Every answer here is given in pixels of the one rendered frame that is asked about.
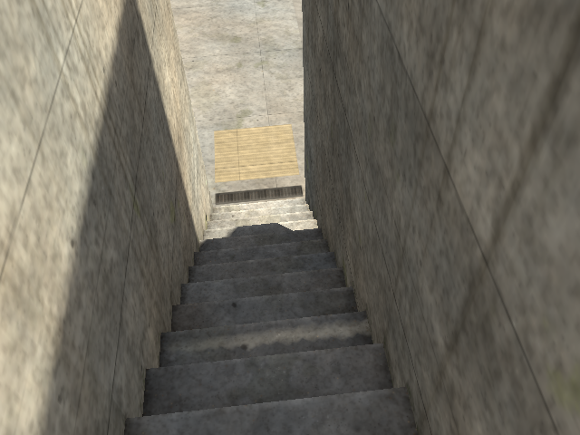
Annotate stairs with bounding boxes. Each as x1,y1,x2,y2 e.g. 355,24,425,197
124,198,418,435

